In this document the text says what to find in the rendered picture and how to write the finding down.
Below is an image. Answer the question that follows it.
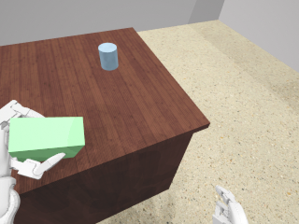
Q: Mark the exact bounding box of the left robot hand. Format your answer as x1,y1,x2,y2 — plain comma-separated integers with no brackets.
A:
0,100,66,180

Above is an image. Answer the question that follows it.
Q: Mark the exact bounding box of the left robot forearm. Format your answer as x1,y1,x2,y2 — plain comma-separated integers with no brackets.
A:
0,176,21,224

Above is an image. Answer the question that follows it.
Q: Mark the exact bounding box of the sponge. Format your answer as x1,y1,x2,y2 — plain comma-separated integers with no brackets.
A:
8,117,85,162

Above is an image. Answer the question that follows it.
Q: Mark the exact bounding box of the right robot hand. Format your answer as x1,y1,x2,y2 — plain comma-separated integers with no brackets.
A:
212,185,249,224

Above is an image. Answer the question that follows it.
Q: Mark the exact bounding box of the table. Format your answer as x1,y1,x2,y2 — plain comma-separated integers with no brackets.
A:
0,27,210,224

